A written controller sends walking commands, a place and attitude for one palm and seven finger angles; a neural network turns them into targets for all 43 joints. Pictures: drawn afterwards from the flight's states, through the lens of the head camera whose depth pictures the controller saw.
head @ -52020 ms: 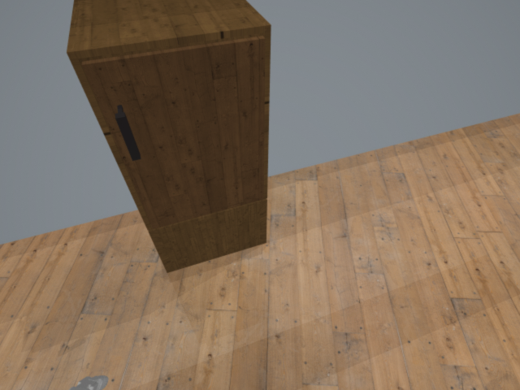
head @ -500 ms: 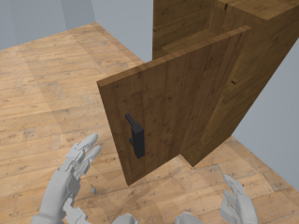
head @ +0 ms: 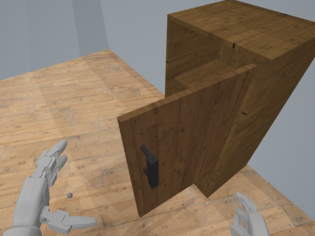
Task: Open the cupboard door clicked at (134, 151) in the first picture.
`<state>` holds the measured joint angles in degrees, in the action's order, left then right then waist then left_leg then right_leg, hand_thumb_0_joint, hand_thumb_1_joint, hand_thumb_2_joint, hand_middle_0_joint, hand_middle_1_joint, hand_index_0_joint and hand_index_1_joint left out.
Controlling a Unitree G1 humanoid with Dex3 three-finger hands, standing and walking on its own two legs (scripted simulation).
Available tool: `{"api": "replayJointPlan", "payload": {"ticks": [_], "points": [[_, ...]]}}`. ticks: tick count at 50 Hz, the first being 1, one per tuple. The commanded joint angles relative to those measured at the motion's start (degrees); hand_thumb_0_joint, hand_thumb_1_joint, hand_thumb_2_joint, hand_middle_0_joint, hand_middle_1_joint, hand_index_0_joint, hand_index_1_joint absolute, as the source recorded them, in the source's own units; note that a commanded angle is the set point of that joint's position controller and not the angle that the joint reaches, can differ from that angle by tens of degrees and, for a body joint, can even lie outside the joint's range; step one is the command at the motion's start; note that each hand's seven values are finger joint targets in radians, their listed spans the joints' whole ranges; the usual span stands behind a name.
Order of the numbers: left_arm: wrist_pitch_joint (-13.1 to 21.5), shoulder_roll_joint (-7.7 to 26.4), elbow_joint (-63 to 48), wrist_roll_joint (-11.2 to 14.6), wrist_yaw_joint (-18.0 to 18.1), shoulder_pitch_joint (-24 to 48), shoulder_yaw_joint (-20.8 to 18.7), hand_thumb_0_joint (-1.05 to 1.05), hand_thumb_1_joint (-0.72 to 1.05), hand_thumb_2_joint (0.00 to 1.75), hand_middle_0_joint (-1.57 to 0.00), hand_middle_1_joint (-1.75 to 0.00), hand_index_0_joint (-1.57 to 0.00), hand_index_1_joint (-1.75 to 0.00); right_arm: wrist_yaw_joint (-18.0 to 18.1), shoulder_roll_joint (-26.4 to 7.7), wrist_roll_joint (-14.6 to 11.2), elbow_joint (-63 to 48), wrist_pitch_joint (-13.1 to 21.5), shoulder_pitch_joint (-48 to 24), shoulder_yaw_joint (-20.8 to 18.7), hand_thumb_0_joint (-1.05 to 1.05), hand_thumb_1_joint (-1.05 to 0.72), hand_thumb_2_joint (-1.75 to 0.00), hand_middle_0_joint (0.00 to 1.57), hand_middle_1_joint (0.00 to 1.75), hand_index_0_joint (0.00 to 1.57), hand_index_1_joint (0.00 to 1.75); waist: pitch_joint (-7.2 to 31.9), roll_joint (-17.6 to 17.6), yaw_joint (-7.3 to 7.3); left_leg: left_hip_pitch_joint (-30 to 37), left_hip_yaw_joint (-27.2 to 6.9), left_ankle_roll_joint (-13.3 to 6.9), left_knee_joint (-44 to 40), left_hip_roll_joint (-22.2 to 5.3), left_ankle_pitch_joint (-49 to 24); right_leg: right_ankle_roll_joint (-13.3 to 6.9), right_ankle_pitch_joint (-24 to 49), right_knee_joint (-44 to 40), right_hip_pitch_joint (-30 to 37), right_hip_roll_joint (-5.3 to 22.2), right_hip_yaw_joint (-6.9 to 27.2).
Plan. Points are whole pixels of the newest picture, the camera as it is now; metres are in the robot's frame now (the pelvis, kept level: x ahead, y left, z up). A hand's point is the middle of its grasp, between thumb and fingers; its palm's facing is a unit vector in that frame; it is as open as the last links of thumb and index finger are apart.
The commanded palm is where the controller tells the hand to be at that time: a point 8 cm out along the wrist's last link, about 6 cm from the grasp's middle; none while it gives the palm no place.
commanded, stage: draw the hand back to the body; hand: left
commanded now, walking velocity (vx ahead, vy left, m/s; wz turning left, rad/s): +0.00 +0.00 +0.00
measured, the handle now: (149, 166) +0.29 +0.06 +0.03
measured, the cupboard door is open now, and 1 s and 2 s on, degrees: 85 85 85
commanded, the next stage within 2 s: step back with the hand held close in 0.92 s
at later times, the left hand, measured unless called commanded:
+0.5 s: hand (35, 160) +0.20 +0.25 +0.18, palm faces +0.42 -0.81 -0.41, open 9.5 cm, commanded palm +0.15 +0.29 +0.20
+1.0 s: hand (33, 159) +0.20 +0.24 +0.19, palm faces +0.44 -0.80 -0.41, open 7.4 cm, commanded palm +0.15 +0.28 +0.21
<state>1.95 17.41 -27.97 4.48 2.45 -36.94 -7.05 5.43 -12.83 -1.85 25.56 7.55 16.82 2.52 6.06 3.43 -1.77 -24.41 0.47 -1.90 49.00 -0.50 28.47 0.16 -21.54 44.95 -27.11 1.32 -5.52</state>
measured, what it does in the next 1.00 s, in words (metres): stands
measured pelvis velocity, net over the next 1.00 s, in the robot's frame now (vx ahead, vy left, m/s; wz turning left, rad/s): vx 0.01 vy -0.02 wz -0.02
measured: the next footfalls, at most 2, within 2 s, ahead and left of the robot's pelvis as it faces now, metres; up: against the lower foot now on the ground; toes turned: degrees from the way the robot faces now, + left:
right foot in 1.98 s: -0.15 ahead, -0.12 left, +0.00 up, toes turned +1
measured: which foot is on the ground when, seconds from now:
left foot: down 0.00-1.00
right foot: down 0.00-1.00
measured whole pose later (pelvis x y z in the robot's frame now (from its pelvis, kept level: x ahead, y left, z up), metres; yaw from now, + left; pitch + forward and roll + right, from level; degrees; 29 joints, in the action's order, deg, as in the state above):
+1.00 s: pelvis +0.01 -0.02 +0.04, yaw -1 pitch -5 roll -1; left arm 3.8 19.3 -23.0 2.8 6.8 -27.1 -18.3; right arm 4.5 -13.2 -0.1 37.3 7.2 11.5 1.2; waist -1.8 4.4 -4.0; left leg -1.3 1.6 -0.5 24.2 -0.9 17.5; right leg -1.0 -12.2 23.0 -5.5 -0.2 -4.6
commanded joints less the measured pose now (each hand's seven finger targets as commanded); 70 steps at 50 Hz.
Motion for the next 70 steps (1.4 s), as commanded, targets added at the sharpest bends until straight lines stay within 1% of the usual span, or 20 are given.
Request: {"api": "replayJointPlan", "payload": {"ticks": [1, 9, 13, 18, 24, 27, 30, 35, 40, 51, 52, 53, 54, 56, 58, 60, 63, 64, 67, 70], "points": [[2.33, 6.23, -12.44, -2.49, 4.90, 3.63, -4.39, 0.00, -0.01, 0.51, -0.17, -0.30, -0.17, -0.30, 0.87, -6.14, 0.74, -8.06, 2.81, -5.63, -2.17, 0.00, -0.90, -0.90, 0.20, 0.30, 0.20, 0.30, 0.32, -1.63, -0.14, 0.28, -2.96, 1.25, -14.48, -1.04, -18.56, -1.63, 9.50, -9.44, 9.85, -0.34, 2.31], [2.66, 9.91, -11.79, -3.04, 6.65, 7.35, -9.87, 0.00, 0.27, 0.63, -0.18, -0.30, -0.18, -0.30, 1.05, -6.23, 1.21, -4.06, 4.17, -8.09, -1.75, 0.00, -0.90, -0.90, 0.20, 0.30, 0.20, 0.30, -0.28, 0.29, -1.48, 7.58, -2.68, 1.73, -20.12, -1.17, -26.60, -1.75, 15.03, -14.06, 17.34, -0.01, 2.19], [3.21, 8.97, -10.80, -2.59, 6.20, 8.06, -10.81, 0.00, 0.41, 0.69, -0.18, -0.30, -0.18, -0.30, 0.31, -5.93, 1.27, -2.44, 4.29, -9.01, -1.75, 0.00, -0.90, -0.90, 0.20, 0.30, 0.20, 0.30, -2.09, 0.98, -1.44, 10.46, -2.44, 2.19, -22.44, -1.47, -30.02, -1.61, 16.93, -16.31, 19.15, -0.21, 2.16], [3.62, 10.70, -8.81, -2.04, 5.85, 9.96, -14.51, 0.00, 0.58, 0.76, -0.19, -0.30, -0.19, -0.30, -0.02, -6.17, 1.48, -1.13, 3.61, -10.41, -2.23, 0.00, -0.90, -0.90, 0.20, 0.30, 0.20, 0.30, -2.99, -1.65, -1.96, 12.47, -1.56, 1.73, -24.77, -1.52, -30.84, -1.56, 19.47, -18.90, 22.18, -0.37, 2.51], [4.57, 13.82, -9.73, -1.71, 6.01, 14.81, -18.97, 0.00, 0.80, 0.86, -0.20, -0.30, -0.20, -0.30, -0.03, -6.35, 1.69, -0.02, 3.15, -11.89, -2.44, 0.00, -0.90, -0.90, 0.20, 0.30, 0.20, 0.30, -2.60, 2.52, -2.37, 14.94, -0.80, 1.48, -26.64, -1.10, -29.59, -1.83, 20.01, -21.28, 24.67, -0.29, 3.21], [5.02, 13.94, -10.01, -1.42, 6.09, 15.90, -19.95, 0.00, 0.90, 0.90, -0.20, -0.30, -0.20, -0.30, -0.30, -6.13, 1.72, 0.55, 3.19, -11.78, -2.54, 0.00, -0.90, -0.90, 0.20, 0.30, 0.20, 0.30, -2.17, 2.20, -2.25, 15.97, -0.78, 1.44, -27.00, -1.02, -30.85, -1.72, 21.06, -21.84, 25.31, -0.35, 3.35], [4.59, 10.40, -5.78, -1.34, 5.41, 13.09, -17.09, 0.00, 0.90, 0.90, -0.20, -0.30, -0.20, -0.30, -0.64, -6.28, 1.69, 1.09, 2.83, -11.77, -2.83, 0.00, -0.90, -0.90, 0.20, 0.30, 0.20, 0.30, -4.73, 0.54, -1.93, 16.25, -0.48, 1.32, -27.61, -1.31, -31.98, -1.41, 21.53, -22.54, 24.55, -0.32, 2.96], [4.77, 11.14, -5.50, -1.34, 5.03, 14.24, -17.28, 0.00, 0.90, 0.90, -0.20, -0.30, -0.20, -0.30, -0.78, -6.69, 1.69, 1.01, 1.85, -12.52, -3.36, 0.00, -0.90, -0.90, 0.20, 0.30, 0.20, 0.30, -4.66, -2.23, -2.02, 16.49, -0.28, 0.78, -28.30, -1.11, -28.57, -1.28, 20.08, -23.63, 24.91, -0.44, 3.37], [5.58, 13.35, -9.19, -1.62, 5.50, 15.40, -19.08, 0.00, 0.90, 0.90, -0.20, -0.30, -0.20, -0.30, -0.49, -6.11, 1.92, 1.15, 2.34, -13.01, -3.17, 0.00, -0.90, -0.90, 0.20, 0.30, 0.20, 0.30, -1.54, 2.16, -2.46, 18.05, -0.17, 0.88, -28.23, -0.68, -29.88, -1.51, 21.69, -23.48, 26.60, -0.20, 3.82], [5.73, 11.66, -4.97, -1.44, 5.19, 14.62, -17.96, 0.00, 0.90, 0.90, -0.20, -0.30, -0.20, -0.30, -0.67, -5.97, 1.72, 2.11, 2.66, -13.42, -3.45, 0.00, -0.90, -0.90, 0.20, 0.30, 0.20, 0.30, -5.74, -1.40, -2.25, 17.45, 0.16, 0.51, -29.15, -0.84, -25.91, -1.25, 18.16, -25.48, 24.58, -0.49, 4.15], [6.16, 13.64, -7.71, -1.55, 5.44, 20.44, -19.01, 0.00, 0.90, 0.90, -0.20, -0.30, -0.20, -0.30, -0.60, -6.22, 1.61, 2.15, 2.70, -13.85, -3.38, 0.00, -0.90, -0.90, 0.20, 0.30, 0.20, 0.30, -4.75, -0.56, -1.92, 17.86, 0.09, 0.47, -29.15, -0.66, -25.23, -1.28, 17.42, -25.74, 24.64, -0.50, 4.30], [8.51, 20.35, -7.95, -1.71, 5.83, 24.17, -26.31, 0.00, 0.90, 0.90, -0.20, -0.30, -0.20, -0.30, -0.52, -6.98, 1.13, 0.27, 1.56, -12.16, -3.40, 0.00, -0.90, -0.90, 0.20, 0.30, 0.20, 0.30, -9.63, -4.24, 0.77, 13.09, -1.16, -0.38, -27.33, -1.69, -20.26, -1.40, 18.97, -28.85, 18.60, 2.38, 10.50], [9.24, 19.58, -5.33, -2.12, 5.52, 23.30, -25.73, 0.00, 0.90, 0.90, -0.20, -0.30, -0.20, -0.30, -0.44, -6.46, 1.40, 1.20, 0.71, -11.71, -3.38, 0.00, -0.90, -0.90, 0.20, 0.30, 0.20, 0.30, -9.83, -4.57, 0.91, 12.39, -1.83, -0.30, -26.35, -1.29, -17.69, -1.78, 17.29, -29.80, 17.84, 4.03, 10.81], [8.55, 13.54, -1.48, -2.14, 4.72, 13.66, -20.76, 0.00, 0.90, 0.90, -0.20, -0.30, -0.20, -0.30, -0.74, -6.72, 1.82, 0.91, -0.52, -12.50, -3.82, 0.00, -0.90, -0.90, 0.20, 0.30, 0.20, 0.30, -7.72, -5.53, 1.13, 14.12, -1.10, -0.22, -25.20, -1.24, -20.00, -1.83, 17.69, -29.93, 16.78, 4.71, 10.54], [8.98, 12.51, -3.35, -2.09, 4.67, 10.31, -19.77, 0.00, 0.90, 0.90, -0.20, -0.30, -0.20, -0.30, -0.96, -7.10, 1.90, 0.57, -1.29, -12.61, -4.09, 0.00, -0.90, -0.90, 0.20, 0.30, 0.20, 0.30, -3.79, -2.68, 1.25, 14.35, -0.90, -0.02, -25.09, -1.72, -22.86, -1.78, 20.98, -27.87, 18.47, 4.99, 9.57], [9.37, 13.08, -6.18, -2.10, 5.07, 7.85, -20.17, 0.00, 0.90, 0.90, -0.20, -0.30, -0.20, -0.30, -0.79, -7.43, 2.04, -0.14, -1.93, -12.56, -4.21, 0.00, -0.90, -0.90, 0.20, 0.30, 0.20, 0.30, 0.54, 0.87, 1.10, 13.62, -1.44, 0.29, -26.24, -2.58, -26.76, -1.61, 25.08, -24.37, 21.75, 4.53, 8.02], [9.46, 15.82, -10.55, -2.12, 5.88, 6.26, -22.82, 0.00, 0.90, 0.90, -0.20, -0.30, -0.20, -0.30, -0.58, -7.41, 1.81, -1.59, -2.83, -12.62, -4.87, 0.00, -0.90, -0.90, 0.20, 0.30, 0.20, 0.30, 4.25, -1.86, 0.92, 11.96, -2.09, 0.37, -25.58, -3.23, -30.89, -1.24, 30.28, -20.84, 23.99, 3.76, 7.74], [9.52, 17.51, -11.08, -2.11, 6.29, 6.09, -24.50, 0.00, 0.90, 0.90, -0.20, -0.30, -0.20, -0.30, -0.36, -7.46, 1.87, -1.50, -3.15, -13.10, -5.05, 0.00, -0.90, -0.90, 0.20, 0.30, 0.20, 0.30, 4.41, -0.71, 0.67, 10.80, -2.60, 0.58, -25.85, -3.27, -30.69, -1.48, 30.53, -20.02, 24.49, 3.99, 7.49], [9.92, 17.77, -13.18, -2.04, 6.77, 5.54, -25.25, 0.00, 0.90, 0.90, -0.20, -0.30, -0.20, -0.30, 0.00, -7.05, 1.53, -2.64, -3.48, -12.73, -5.28, 0.00, -0.90, -0.90, 0.20, 0.30, 0.20, 0.30, 4.20, -2.00, 0.80, 8.05, -3.26, 0.45, -25.64, -3.66, -30.04, -1.23, 31.01, -17.85, 24.21, 3.46, 7.70], [10.19, 17.27, -12.25, -2.22, 7.16, 5.21, -25.28, 0.00, 0.90, 0.90, -0.20, -0.30, -0.20, -0.30, 0.37, -7.06, 1.55, -2.65, -3.50, -12.78, -5.40, 0.00, -0.90, -0.90, 0.20, 0.30, 0.20, 0.30, 1.58, 0.10, 0.82, 4.34, -4.48, -0.20, -27.61, -4.65, -25.57, -0.77, 26.46, -16.36, 23.03, 2.70, 7.62]]}}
